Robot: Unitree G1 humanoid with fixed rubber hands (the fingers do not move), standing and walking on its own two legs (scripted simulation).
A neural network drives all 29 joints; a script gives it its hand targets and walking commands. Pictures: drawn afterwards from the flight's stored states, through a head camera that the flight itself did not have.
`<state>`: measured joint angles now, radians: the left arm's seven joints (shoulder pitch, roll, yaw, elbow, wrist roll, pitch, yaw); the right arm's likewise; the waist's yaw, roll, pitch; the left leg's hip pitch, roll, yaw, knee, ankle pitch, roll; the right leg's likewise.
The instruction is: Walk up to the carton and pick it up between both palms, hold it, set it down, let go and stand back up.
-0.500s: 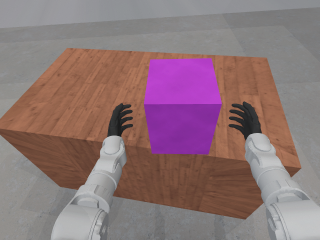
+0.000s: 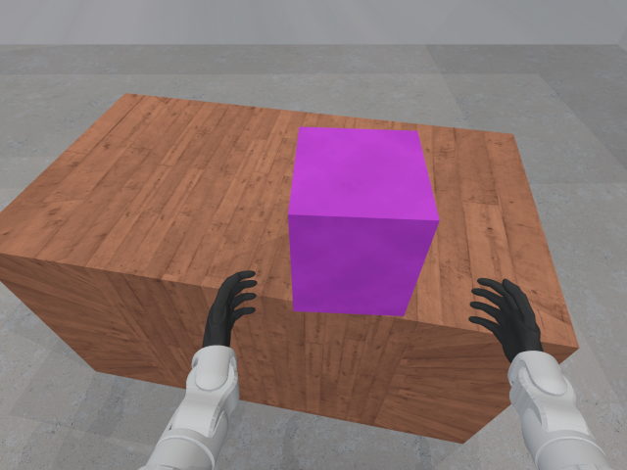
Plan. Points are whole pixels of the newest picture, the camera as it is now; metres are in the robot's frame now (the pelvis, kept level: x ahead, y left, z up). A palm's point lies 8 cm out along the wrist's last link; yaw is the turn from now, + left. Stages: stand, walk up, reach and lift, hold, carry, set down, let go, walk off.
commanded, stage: set down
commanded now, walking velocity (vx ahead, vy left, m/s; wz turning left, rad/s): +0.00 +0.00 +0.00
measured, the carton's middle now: (353, 224) +0.51 -0.03 -0.01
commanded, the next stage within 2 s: none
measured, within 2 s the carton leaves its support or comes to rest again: neither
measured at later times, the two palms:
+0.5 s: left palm (211, 398) +0.21 +0.16 -0.03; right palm (526, 410) +0.21 -0.24 -0.02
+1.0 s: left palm (199, 433) +0.18 +0.17 -0.06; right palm (519, 449) +0.18 -0.23 -0.06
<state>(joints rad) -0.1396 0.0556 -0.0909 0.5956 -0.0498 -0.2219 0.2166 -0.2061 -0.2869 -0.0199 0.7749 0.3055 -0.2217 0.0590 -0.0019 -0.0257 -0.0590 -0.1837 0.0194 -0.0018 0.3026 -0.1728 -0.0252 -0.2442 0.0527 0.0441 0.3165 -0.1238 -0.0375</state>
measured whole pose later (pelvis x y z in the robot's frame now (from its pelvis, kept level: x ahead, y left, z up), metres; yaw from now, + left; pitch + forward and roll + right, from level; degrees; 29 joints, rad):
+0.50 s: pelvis +0.01 +0.01 +0.00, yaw +0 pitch +2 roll +0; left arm 0.16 0.07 -0.18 0.55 -0.04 -0.42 0.19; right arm 0.13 -0.28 -0.01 0.65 0.30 -0.40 0.11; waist 0.01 -0.02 -0.04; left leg -0.16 0.01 0.00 0.36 -0.22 -0.01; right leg -0.22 0.05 0.05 0.37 -0.17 -0.03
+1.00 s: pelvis +0.03 +0.00 +0.00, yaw +0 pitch +1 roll +0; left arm 0.33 0.09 -0.15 0.43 -0.03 -0.17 0.14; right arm 0.30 -0.22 -0.01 0.62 0.20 -0.32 0.08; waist 0.02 -0.03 -0.04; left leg -0.10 0.02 0.00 0.33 -0.25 -0.02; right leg -0.16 0.06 0.05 0.35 -0.19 -0.04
